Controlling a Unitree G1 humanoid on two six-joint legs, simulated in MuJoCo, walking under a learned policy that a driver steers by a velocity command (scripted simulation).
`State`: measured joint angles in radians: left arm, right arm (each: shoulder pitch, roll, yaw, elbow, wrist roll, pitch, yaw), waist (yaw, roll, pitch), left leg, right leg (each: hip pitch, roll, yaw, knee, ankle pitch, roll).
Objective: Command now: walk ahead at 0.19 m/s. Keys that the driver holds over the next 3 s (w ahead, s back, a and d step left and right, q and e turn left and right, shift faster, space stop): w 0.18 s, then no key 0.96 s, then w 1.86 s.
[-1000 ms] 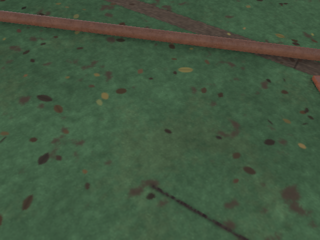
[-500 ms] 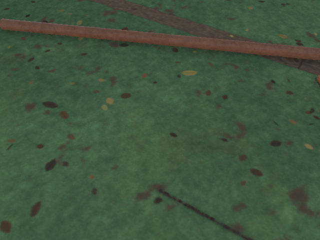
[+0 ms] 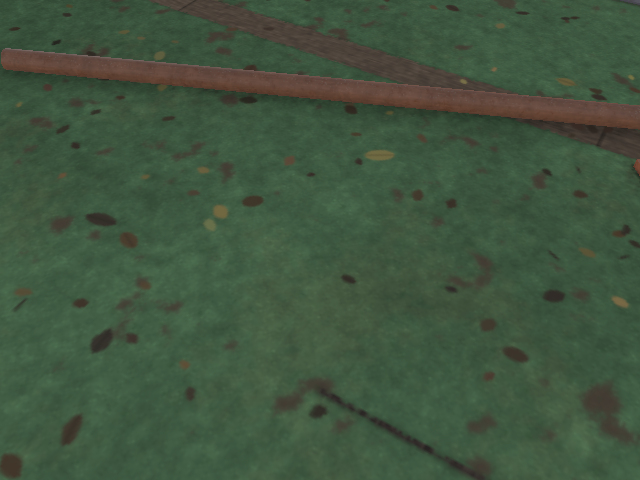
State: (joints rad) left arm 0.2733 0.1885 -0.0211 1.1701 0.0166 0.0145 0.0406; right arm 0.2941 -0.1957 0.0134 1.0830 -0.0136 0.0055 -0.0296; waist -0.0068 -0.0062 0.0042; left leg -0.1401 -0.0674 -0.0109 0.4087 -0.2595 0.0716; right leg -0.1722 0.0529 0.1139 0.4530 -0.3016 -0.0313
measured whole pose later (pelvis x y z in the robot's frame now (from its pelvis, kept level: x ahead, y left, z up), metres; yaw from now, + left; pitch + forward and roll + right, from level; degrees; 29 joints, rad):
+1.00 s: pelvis +0.19 -0.05 -0.01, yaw -1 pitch -1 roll +1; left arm 0.35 0.14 -0.01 1.16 0.01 -0.01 0.06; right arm 0.27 -0.13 0.00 1.14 -0.01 -0.01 -0.05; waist -0.01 -0.02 0.04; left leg -0.21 -0.04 0.08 0.46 -0.23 0.06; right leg 0.02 0.03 -0.04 0.37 -0.37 -0.05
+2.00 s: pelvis +0.51 +0.00 -0.02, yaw +0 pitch +1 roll +0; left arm 0.00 0.16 0.04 0.89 0.02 -0.05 -0.02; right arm 0.52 -0.14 -0.02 1.11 -0.02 -0.10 -0.02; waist -0.06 0.00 0.07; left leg 0.17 -0.06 0.07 0.23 -0.41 0.06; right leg -0.52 0.00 -0.11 0.55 -0.11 -0.11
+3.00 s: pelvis +1.06 +0.04 +0.00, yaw +0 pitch +0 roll +1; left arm 0.08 0.19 0.05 0.92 0.03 -0.03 -0.03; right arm 0.48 -0.15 -0.03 1.06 -0.01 -0.10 0.00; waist -0.05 -0.04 0.04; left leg 0.05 -0.09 0.09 0.17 -0.23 0.09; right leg -0.63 -0.10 -0.05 0.72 -0.02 -0.03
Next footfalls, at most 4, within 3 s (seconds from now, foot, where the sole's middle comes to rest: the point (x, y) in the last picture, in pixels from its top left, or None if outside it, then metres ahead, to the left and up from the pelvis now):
0.24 right None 0.12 -0.13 -0.78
0.64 left None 0.25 0.04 -0.78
1.48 left None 0.37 0.08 -0.78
2.02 right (363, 407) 0.71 -0.08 -0.78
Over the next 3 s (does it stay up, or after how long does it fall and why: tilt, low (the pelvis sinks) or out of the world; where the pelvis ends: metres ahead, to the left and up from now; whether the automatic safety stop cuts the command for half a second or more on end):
stays up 1.06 0.04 0.00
